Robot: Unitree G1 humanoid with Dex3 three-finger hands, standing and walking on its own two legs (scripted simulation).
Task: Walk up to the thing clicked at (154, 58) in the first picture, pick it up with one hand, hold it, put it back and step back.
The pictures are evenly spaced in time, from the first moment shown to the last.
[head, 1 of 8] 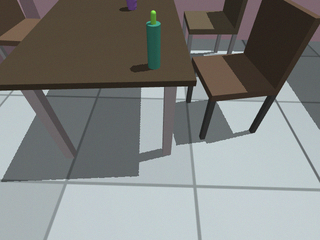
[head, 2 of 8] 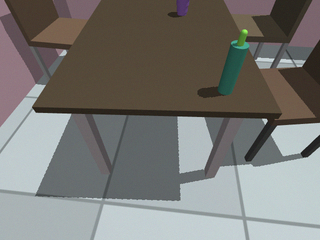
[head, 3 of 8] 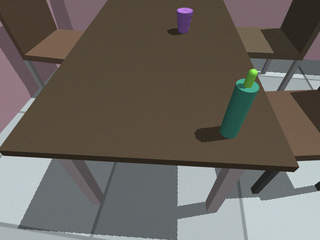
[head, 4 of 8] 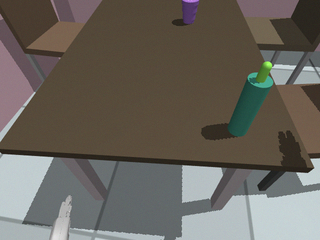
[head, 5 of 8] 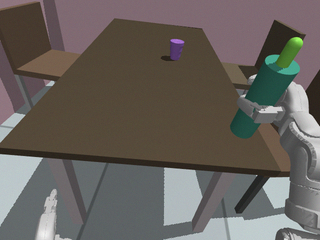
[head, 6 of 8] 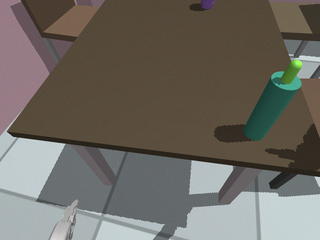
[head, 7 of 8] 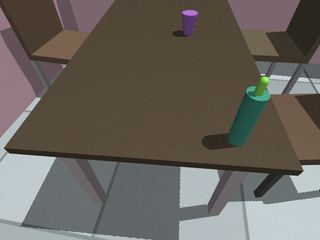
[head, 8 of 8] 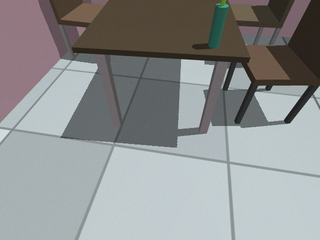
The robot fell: no
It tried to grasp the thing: yes
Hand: right
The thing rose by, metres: 0.21
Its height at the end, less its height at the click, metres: +0.00
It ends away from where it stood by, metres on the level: 0.02
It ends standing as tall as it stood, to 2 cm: yes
